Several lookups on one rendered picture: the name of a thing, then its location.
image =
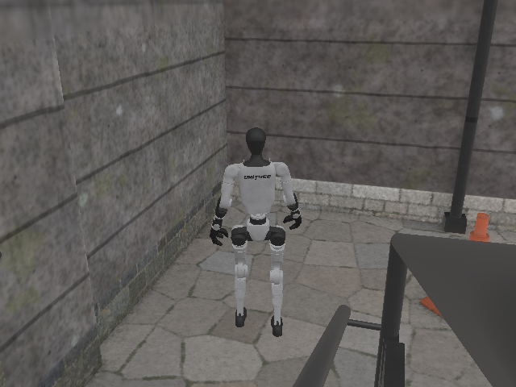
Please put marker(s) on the right robot upper arm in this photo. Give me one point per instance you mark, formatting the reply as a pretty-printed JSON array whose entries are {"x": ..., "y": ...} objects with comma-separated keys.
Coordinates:
[{"x": 286, "y": 182}]

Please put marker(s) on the left robot upper arm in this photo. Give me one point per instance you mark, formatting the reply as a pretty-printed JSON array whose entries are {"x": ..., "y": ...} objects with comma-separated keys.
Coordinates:
[{"x": 231, "y": 171}]

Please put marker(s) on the robot torso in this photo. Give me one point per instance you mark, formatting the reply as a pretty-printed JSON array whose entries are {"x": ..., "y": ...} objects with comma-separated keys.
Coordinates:
[{"x": 257, "y": 192}]

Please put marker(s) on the left robot hand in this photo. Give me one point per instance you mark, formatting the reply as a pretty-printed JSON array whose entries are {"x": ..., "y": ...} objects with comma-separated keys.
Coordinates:
[{"x": 214, "y": 233}]

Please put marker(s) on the robot left forearm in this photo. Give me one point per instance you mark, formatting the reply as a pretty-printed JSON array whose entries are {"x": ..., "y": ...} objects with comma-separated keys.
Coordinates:
[{"x": 218, "y": 216}]

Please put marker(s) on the robot right forearm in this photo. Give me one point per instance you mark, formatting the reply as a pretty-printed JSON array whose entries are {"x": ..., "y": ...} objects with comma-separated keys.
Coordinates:
[{"x": 294, "y": 209}]

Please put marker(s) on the right robot hand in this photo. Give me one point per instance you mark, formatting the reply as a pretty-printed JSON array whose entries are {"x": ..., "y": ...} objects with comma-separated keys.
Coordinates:
[{"x": 297, "y": 220}]

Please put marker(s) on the right robot shin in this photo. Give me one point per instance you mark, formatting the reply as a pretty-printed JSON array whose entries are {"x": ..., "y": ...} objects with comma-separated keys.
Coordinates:
[{"x": 277, "y": 298}]

